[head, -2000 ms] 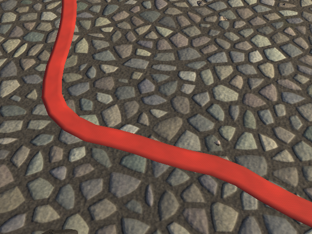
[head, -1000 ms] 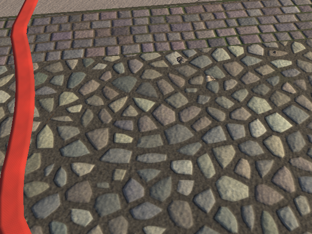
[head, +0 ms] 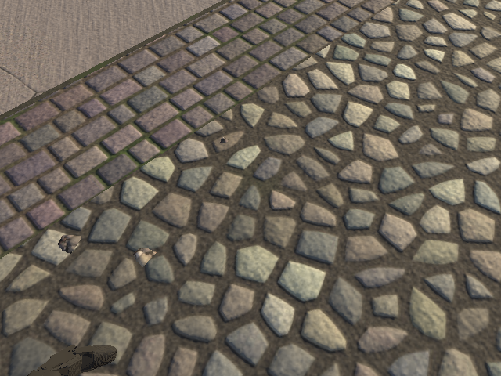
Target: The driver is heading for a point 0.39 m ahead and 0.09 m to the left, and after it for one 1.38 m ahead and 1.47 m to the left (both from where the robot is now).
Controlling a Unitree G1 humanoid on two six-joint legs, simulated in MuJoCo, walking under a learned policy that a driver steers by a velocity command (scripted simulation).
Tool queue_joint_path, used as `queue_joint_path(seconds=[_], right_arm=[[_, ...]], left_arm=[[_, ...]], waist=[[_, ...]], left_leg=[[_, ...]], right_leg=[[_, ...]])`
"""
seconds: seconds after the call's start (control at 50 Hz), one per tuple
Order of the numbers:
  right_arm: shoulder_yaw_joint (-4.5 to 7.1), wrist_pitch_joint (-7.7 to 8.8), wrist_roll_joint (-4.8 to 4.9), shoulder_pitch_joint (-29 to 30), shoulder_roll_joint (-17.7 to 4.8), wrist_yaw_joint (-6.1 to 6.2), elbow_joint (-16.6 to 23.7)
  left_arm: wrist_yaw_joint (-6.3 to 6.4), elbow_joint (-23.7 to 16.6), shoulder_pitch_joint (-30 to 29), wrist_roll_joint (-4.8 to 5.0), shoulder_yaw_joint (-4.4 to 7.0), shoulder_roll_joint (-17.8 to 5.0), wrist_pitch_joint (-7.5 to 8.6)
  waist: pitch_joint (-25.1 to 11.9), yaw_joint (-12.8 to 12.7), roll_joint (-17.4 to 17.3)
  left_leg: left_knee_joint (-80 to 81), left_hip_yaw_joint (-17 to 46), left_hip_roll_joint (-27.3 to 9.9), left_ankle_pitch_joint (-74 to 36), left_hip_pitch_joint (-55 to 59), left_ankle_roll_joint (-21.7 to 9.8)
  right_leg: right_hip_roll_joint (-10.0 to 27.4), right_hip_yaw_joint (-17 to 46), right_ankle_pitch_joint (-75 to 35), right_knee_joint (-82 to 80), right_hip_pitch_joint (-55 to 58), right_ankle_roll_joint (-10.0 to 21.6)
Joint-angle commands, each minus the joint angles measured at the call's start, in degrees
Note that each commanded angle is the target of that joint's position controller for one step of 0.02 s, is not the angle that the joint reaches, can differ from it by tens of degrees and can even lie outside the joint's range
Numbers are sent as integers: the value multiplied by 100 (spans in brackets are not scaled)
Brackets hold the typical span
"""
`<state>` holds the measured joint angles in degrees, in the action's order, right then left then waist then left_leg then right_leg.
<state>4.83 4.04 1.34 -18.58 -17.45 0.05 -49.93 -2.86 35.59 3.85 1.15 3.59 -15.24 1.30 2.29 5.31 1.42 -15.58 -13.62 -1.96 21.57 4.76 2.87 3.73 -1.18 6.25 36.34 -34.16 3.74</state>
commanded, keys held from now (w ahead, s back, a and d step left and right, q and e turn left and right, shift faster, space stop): w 0.12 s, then w+q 0.68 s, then q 0.20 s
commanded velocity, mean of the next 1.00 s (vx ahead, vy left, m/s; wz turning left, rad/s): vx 0.47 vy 0.00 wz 0.29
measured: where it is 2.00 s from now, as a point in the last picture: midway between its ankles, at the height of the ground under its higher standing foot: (214, 303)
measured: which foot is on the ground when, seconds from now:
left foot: down 0.00-0.06, up 0.08-0.58, down 0.60-1.00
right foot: up 0.00-0.02, down 0.04-0.60, up 0.62-1.00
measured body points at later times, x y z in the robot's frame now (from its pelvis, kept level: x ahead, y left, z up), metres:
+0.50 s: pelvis +0.28 -0.01 +0.01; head +0.30 -0.01 +0.45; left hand +0.31 +0.27 -0.11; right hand +0.47 -0.25 -0.10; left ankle +0.45 +0.14 -0.69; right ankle +0.15 -0.11 -0.73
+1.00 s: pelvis +0.56 +0.05 +0.01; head +0.59 +0.07 +0.45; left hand +0.68 +0.36 -0.07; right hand +0.73 -0.20 -0.10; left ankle +0.46 +0.12 -0.73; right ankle +0.76 -0.02 -0.71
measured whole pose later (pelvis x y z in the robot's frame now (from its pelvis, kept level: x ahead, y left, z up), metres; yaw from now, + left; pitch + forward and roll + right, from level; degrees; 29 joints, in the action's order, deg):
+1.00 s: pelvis +0.56 +0.05 +0.01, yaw +23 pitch +3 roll +0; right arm 4.6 0.2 1.2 -18.0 -17.3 1.4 -40.9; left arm -0.5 38.8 2.1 -0.5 2.5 -16.0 5.3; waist 1.8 4.1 1.3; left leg -27.6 10.6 7.0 19.7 -9.6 -3.5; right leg -0.3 6.0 -0.3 29.4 -32.1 -3.0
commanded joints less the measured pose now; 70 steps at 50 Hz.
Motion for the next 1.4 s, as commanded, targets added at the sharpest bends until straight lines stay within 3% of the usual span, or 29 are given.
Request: queue_joint_path(seconds=[0.02,0.04,0.06,0.08,0.1,0.16,0.18,0.24,0.36,0.46,0.54,0.58,0.6,0.62,0.64,0.66,0.68,0.72,0.78,0.88,0.96,1.02,1.04,1.06,1.08,1.12,1.18,1.26,1.4], right_arm=[[226,-41,80,201,-1151,44,244],[129,-24,4,138,-945,64,261],[-113,73,-226,-276,-279,3,556],[-149,257,-97,-251,-393,-57,492],[-12,318,163,371,-808,-103,635],[-16,236,-22,615,-680,-32,545],[-22,142,9,296,-606,-57,490],[-39,-52,13,245,-432,-38,400],[-87,-16,-7,1061,-223,-114,639],[-169,9,-23,1751,-99,-293,1014],[-66,-18,-29,1522,-326,-413,1243],[193,-52,-22,164,-790,-347,992],[365,-105,-15,-662,-1302,-225,877],[417,-74,38,-435,-1693,-198,1012],[274,-52,-9,-641,-1228,-210,1050],[204,-27,-49,-494,-918,-188,1044],[166,0,-46,-137,-813,-190,1088],[66,-2,-109,397,-554,-145,1277],[112,6,-91,475,-704,-77,1344],[203,-158,-26,246,-926,96,1246],[199,-347,7,23,-827,168,1187],[171,-384,-10,435,-672,207,1399],[78,-350,-81,433,-383,198,1550],[-37,-325,-177,-538,12,180,1504],[-3,-319,-49,-1166,-495,126,1472],[184,-524,20,-150,-1047,176,1457],[151,-764,12,118,-697,213,1597],[64,-738,-60,255,-412,193,1708],[107,-776,-61,547,-560,-8,1876]], left_arm=[[15,-223,854,-35,341,-776,64],[104,61,1806,-25,513,-1125,36],[191,161,2212,-38,629,-1834,42],[170,44,2337,-32,519,-1652,104],[121,114,2105,-76,390,-1279,164],[108,98,1035,-107,176,-632,247],[120,103,944,-154,184,-691,288],[149,290,907,-174,213,-723,450],[277,575,1093,-205,211,-783,499],[331,883,1483,-109,261,-885,383],[438,896,1337,-53,340,-1153,185],[509,849,1188,-38,324,-1201,100],[530,743,1328,-132,224,-991,155],[416,483,1842,-231,-27,-216,346],[280,464,1382,-43,54,-752,601],[220,296,861,155,80,-902,707],[240,231,680,82,42,-795,754],[292,258,672,-147,123,-874,665],[311,244,845,-200,97,-689,479],[316,36,-46,-226,-15,-437,457],[245,-53,-298,-139,71,-636,457],[240,63,260,-204,190,-834,541],[286,65,661,-313,249,-1107,562],[337,10,848,-432,247,-1298,493],[305,150,1067,-246,298,-1299,370],[371,-67,575,-216,125,-677,200],[422,-19,99,-281,104,-740,46],[456,110,94,-247,187,-860,29],[400,259,0,-95,294,-1130,-98]], waist=[[-591,-991,-613],[-1101,-1416,-417],[-1734,-1108,1016],[-2715,-1175,942],[-1987,-1292,465],[-618,-688,52],[-671,-491,429],[-393,-381,221],[18,-692,142],[324,-1000,41],[-70,-690,350],[-863,89,312],[-1479,387,-392],[-2087,-255,-1844],[-2577,183,-1098],[-1786,231,-805],[-1112,-49,-159],[-636,-435,-165],[-473,-637,-271],[-410,-336,-574],[-617,-270,-780],[-768,-687,-870],[-1342,-800,-440],[-1976,-402,968],[-2592,-324,1641],[-1559,-637,494],[-668,-431,597],[-889,-481,675],[-858,-516,737]], left_leg=[[-1466,256,-1332,-5727,-283,-854],[-2750,141,-1107,-4967,-1283,-645],[-5053,180,-327,-803,-3813,-253],[-6129,1453,191,1371,-4478,-224],[-6351,1722,-116,978,-5003,-293],[-5313,1643,-734,-230,-4402,-404],[-5271,1691,-787,-438,-4029,-343],[-4883,1739,-792,-939,-4022,-182],[-2972,1767,-471,-2776,-4375,-187],[-2054,1439,-329,-2644,-4696,-422],[-1952,873,142,-1442,-4062,-796],[-1649,730,607,-1500,-2104,-1142],[-1537,2071,-186,-1694,-337,-1524],[-806,5568,-1666,-1003,1619,-2851],[-254,6106,-1718,-407,1972,-2774],[-252,5165,-1511,-566,1453,-2435],[-222,4476,-1259,-1168,469,-2216],[-30,3744,-924,-2250,-842,-2079],[204,3306,-759,-2901,-1647,-2113],[-231,2473,-98,-3842,-2269,-1517],[-851,3148,-208,-3109,-1735,-1232],[-1798,3497,-51,-2801,-1549,-912],[-2874,3209,287,-1998,-1973,-656],[-4472,2611,1010,1862,-3292,-282],[-5613,2402,737,2161,-3967,-114],[-6106,2125,322,1140,-4399,166],[-5466,1770,60,577,-3776,215],[-4411,1543,-83,272,-3393,173],[-2693,1185,-96,-273,-2470,-204]], right_leg=[[-625,-450,174,-542,1791,423],[-519,-93,-178,-550,3453,606],[1097,2667,158,-643,5648,1444],[1872,4742,480,-1593,5978,1991],[1646,3797,305,-1704,5511,1642],[906,1776,-781,-2035,3240,997],[997,1635,-898,-2249,2835,1100],[910,972,-944,-2718,2377,1089],[767,-100,-938,-2988,2711,701],[1077,-458,-1343,-2778,3673,585],[1197,-733,-4189,-1629,4245,331],[910,-980,-4971,316,3717,51],[631,-1001,-3108,2104,2345,-190],[-829,-370,2336,4392,-257,-637],[-623,888,2529,4791,-945,-461],[-329,840,2158,4580,-1255,-321],[-65,763,1754,3918,-1139,-271],[184,695,1453,3147,-400,-345],[205,526,1235,2340,-73,-595],[-378,233,-709,205,682,-814],[-652,490,-836,-655,960,-724],[-466,542,-1202,-1358,1668,-412],[334,1101,-2477,-1193,2807,-68],[1854,2611,-4872,-807,4440,825],[2587,3994,-3610,-967,4817,1497],[1736,2646,-1589,-1315,3817,1009],[1032,1377,-831,-1872,2142,796],[1203,819,-1380,-1996,2264,1029],[1443,332,-495,-1924,2255,843]])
